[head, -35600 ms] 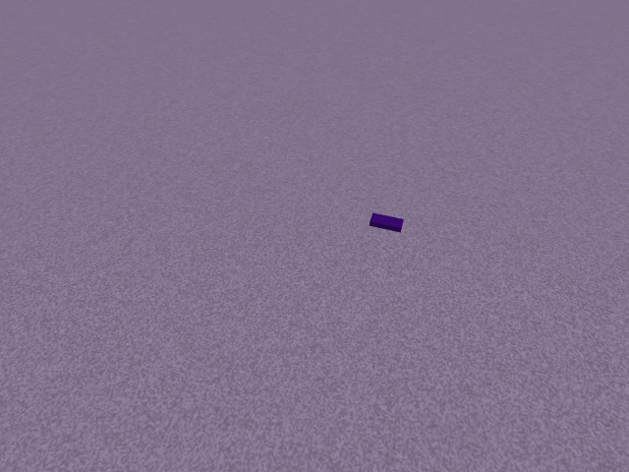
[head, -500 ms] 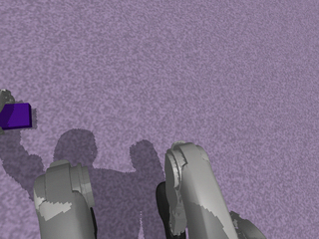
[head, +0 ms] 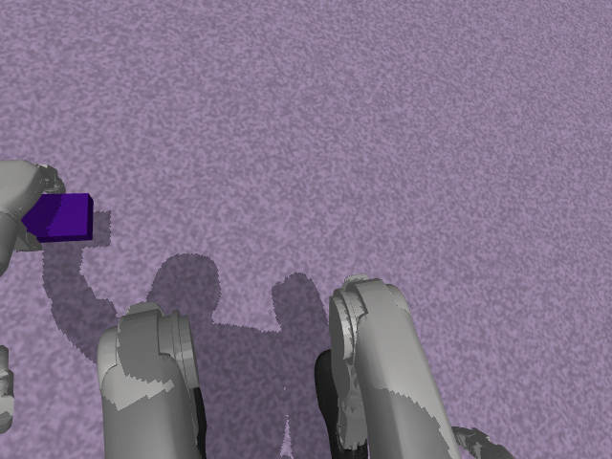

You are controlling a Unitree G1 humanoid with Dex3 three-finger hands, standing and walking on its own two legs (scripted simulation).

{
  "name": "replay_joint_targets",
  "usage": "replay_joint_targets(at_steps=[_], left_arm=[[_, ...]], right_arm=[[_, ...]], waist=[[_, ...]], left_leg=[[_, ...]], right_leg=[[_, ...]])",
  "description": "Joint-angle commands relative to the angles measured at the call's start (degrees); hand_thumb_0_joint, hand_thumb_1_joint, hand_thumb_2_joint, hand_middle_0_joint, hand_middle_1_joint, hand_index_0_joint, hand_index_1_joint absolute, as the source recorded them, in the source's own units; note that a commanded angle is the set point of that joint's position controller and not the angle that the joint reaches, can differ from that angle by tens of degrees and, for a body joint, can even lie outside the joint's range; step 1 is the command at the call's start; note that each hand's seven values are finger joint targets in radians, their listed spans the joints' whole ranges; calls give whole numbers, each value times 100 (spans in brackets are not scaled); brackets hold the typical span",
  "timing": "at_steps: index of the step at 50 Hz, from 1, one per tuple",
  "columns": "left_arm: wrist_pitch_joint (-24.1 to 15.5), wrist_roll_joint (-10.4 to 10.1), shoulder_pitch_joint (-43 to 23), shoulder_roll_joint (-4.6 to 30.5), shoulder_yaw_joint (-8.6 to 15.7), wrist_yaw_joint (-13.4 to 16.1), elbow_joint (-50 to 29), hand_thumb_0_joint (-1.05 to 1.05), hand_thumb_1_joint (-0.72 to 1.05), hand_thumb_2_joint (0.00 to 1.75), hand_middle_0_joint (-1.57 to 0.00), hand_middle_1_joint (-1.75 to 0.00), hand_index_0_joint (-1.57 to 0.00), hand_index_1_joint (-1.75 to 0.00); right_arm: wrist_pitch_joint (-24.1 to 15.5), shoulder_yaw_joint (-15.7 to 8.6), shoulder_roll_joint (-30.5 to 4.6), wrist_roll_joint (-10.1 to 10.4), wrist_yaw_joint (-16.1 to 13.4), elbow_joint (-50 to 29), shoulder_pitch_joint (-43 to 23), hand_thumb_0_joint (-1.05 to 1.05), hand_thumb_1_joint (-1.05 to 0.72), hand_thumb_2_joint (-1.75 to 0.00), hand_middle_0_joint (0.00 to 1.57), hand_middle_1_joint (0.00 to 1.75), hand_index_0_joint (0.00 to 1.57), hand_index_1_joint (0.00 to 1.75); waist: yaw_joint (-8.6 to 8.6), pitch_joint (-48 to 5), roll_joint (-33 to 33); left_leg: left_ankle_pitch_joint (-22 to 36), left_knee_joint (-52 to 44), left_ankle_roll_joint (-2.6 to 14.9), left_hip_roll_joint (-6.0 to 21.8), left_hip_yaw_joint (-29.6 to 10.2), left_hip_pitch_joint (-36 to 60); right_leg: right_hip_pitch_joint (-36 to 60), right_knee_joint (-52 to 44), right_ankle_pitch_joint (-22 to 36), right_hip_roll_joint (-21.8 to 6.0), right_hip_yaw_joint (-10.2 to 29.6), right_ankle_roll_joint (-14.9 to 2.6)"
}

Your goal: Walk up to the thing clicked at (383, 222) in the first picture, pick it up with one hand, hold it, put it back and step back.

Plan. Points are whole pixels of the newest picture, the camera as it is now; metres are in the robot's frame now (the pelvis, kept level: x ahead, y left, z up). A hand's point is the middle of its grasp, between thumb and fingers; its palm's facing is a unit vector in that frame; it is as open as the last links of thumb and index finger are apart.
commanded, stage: lift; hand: left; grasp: from above
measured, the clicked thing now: (30, 218) +0.45 +0.34 -0.18
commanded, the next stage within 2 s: hold in 1.52 s
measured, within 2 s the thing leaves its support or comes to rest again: neither
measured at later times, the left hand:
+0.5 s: hand out of the picture +0.38 +0.33 +0.01, palm faces -0.44 -0.09 -0.89, open 8.8 cm
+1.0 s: hand out of the picture +0.32 +0.30 +0.22, palm faces -0.44 -0.12 -0.89, open 8.8 cm
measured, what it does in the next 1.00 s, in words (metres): rises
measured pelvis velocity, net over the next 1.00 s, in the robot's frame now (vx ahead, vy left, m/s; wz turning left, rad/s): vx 0.02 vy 0.00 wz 0.13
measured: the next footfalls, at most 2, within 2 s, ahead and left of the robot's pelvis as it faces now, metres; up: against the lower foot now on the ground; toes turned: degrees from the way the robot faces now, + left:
none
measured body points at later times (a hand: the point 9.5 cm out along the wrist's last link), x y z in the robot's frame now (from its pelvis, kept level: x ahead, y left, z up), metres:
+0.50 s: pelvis +0.00 +0.00 +0.10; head +0.18 +0.06 +0.51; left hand +0.40 +0.33 +0.06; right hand +0.14 -0.26 -0.02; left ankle +0.09 +0.13 -0.30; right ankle +0.11 -0.13 -0.30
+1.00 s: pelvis +0.02 +0.00 +0.29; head +0.12 +0.02 +0.72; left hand +0.34 +0.30 +0.27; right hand +0.18 -0.24 +0.17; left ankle +0.09 +0.13 -0.30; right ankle +0.11 -0.13 -0.30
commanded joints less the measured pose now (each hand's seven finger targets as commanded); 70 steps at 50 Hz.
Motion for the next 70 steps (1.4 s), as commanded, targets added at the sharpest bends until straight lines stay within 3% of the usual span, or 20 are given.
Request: replay_joint_targets(at_steps=[1, 9, 11, 16, 18, 21, 28, 33, 35, 36, 37, 39, 43, 46, 48, 51, 60, 62, 64, 70], left_arm=[[185, -330, -1501, 1611, 290, -45, -1320, 0, 70, 49, -106, -45, -108, -42], [178, -579, -1049, 1415, 337, -439, -2319, 0, 68, 53, -107, -44, -108, -43], [189, -659, -882, 1257, 242, -506, -2373, 0, 68, 53, -106, -45, -107, -43], [246, -850, -464, 998, 137, -689, -2845, 0, 65, 54, -102, -48, -104, -46], [289, -915, -233, 1087, 258, -747, -3121, 0, 64, 54, -101, -49, -103, -47], [368, -1059, 49, 849, 123, -856, -3523, 0, 66, 52, -101, -50, -104, -47], [578, -1188, 466, 743, 144, -934, -4331, 0, 67, 53, -101, -50, -103, -48], [778, -1281, 1082, 372, -78, -986, -4623, 0, 65, 50, -99, -50, -102, -47], [853, -1326, 1277, 374, -27, -1005, -4753, 0, 66, 51, -99, -51, -101, -48], [883, -1358, 1320, 263, -109, -1011, -4837, 0, 67, 52, -100, -50, -103, -47], [919, -1361, 1392, 54, -274, -1024, -4796, 0, 67, 53, -101, -48, -103, -46], [973, -1385, 1565, 91, -183, -1013, -4785, 0, 67, 53, -102, -47, -103, -45], [995, -1343, 1673, -123, -377, -1000, -4688, 0, 66, 49, -100, -49, -102, -47], [968, -1319, 1609, -209, -471, -957, -4433, 0, 64, 48, -98, -50, -100, -47], [944, -1292, 1658, -259, -476, -913, -4270, 0, 63, 48, -97, -49, -100, -46], [922, -1237, 1709, -547, -682, -835, -4022, 0, 67, 48, -100, -50, -103, -47], [1040, -1001, 1305, -659, -791, -484, -3522, 0, 68, 54, -101, -53, -104, -51], [1086, -1006, 1215, -883, -976, -455, -3453, 0, 65, 55, -100, -51, -102, -49], [1165, -1019, 1456, -753, -832, -416, -3278, 0, 66, 56, -101, -52, -103, -50], [1232, -1095, 1418, -979, -1050, -509, -3351, 0, 66, 54, -103, -46, -104, -45]], right_arm=[[36, -624, -1363, 138, -147, -164, 1064, 0, -92, -91, 20, 30, 20, 30], [147, -853, -1230, 319, -254, -332, 999, 0, -92, -90, 20, 30, 20, 30], [152, -860, -1187, 357, -269, -385, 983, 0, -92, -90, 20, 30, 20, 30], [182, -915, -1127, 467, -376, -503, 876, 0, -91, -90, 20, 30, 20, 30], [196, -960, -1116, 525, -429, -564, 854, 0, -91, -90, 20, 30, 20, 30], [215, -988, -1044, 588, -506, -636, 783, 0, -91, -90, 20, 30, 20, 30], [244, -990, -952, 694, -718, -703, 583, 0, -91, -90, 20, 30, 20, 30], [221, -944, -851, 775, -871, -747, 434, 0, -91, -90, 20, 30, 20, 30], [200, -941, -856, 803, -936, -752, 362, 0, -90, -90, 20, 30, 20, 30], [187, -926, -827, 812, -959, -754, 321, 0, -90, -90, 20, 30, 20, 30], [170, -891, -779, 834, -991, -756, 314, 0, -90, -90, 20, 30, 20, 30], [123, -875, -780, 862, -1056, -726, 247, 0, -90, -90, 20, 30, 20, 30], [44, -845, -666, 882, -1155, -678, 304, 0, -91, -90, 20, 30, 20, 30], [-40, -823, -605, 880, -1211, -607, 330, 0, -91, -90, 20, 30, 20, 30], [-89, -826, -588, 895, -1222, -579, 368, 0, -91, -90, 20, 30, 20, 30], [-136, -838, -543, 909, -1224, -559, 436, 0, -91, -91, 20, 30, 20, 30], [-174, -897, -548, 904, -1194, -444, 597, 0, -91, -90, 20, 30, 20, 30], [-179, -914, -533, 897, -1177, -407, 636, 0, -91, -90, 20, 30, 20, 30], [-160, -915, -550, 915, -1165, -442, 603, 0, -91, -90, 20, 30, 20, 30], [-128, -931, -524, 925, -1147, -501, 578, 0, -91, -90, 20, 30, 20, 30]], waist=[[127, -4334, 1733], [323, -4351, 1594], [276, -4187, 1440], [380, -4202, 1346], [489, -4325, 1360], [475, -4317, 1183], [580, -4308, 1228], [610, -3957, 1133], [671, -3915, 1064], [623, -3755, 1088], [579, -3532, 1022], [647, -3241, 996], [606, -3113, 704], [574, -2734, 583], [637, -2636, 540], [619, -2495, 411], [717, -2346, 449], [702, -2356, 478], [824, -2227, 320], [823, -1999, 296]], left_leg=[[643, -1746, 196, -88, 686, 3538], [333, -2320, 219, -81, 702, 3847], [257, -2467, 230, -76, 689, 3867], [26, -3003, 237, -52, 595, 4173], [86, -3233, 235, -54, 586, 4453], [170, -3496, 232, -32, 623, 4759], [306, -4325, 202, 7, 623, 5709], [202, -5121, 184, 25, 596, 6319], [199, -5440, 172, 44, 556, 6664], [136, -5598, 166, 48, 558, 6745], [29, -5785, 162, 48, 533, 6805], [-212, -6175, 146, 77, 437, 7050], [369, -6483, 143, 38, 662, 7565], [439, -6813, 153, -4, 761, 7734], [516, -7051, 142, -26, 784, 7948], [809, -7333, 130, -66, 869, 8275], [1542, -8210, 85, -118, 1013, 9378], [1756, -8403, 51, -94, 974, 9657], [1895, -8602, 64, -116, 988, 9768], [1994, -9110, 51, -123, 1034, 10239]], right_leg=[[1770, -1578, 1109, 148, -458, -507], [2032, -2040, 819, 107, -297, -512], [2134, -2241, 743, 110, -273, -508], [2405, -2565, 626, 104, -239, -494], [2667, -2741, 690, 93, -209, -485], [2985, -3119, 743, 105, -172, -470], [3762, -3796, 886, 80, -59, -441], [4477, -4454, 857, 85, -31, -413], [4764, -4700, 869, 82, -6, -405], [4880, -4838, 844, 80, 19, -397], [4980, -4996, 780, 85, 12, -392], [5184, -5239, 626, 97, 23, -384], [5919, -5925, 926, 97, 140, -412], [6351, -6444, 908, 91, 230, -410], [6650, -6704, 934, 90, 279, -415], [7046, -7122, 1111, 102, 338, -422], [8061, -8008, 1779, 124, 390, -388], [8232, -8105, 1973, 125, 359, -385], [8501, -8301, 2097, 125, 352, -383], [8948, -8775, 2198, 116, 385, -366]])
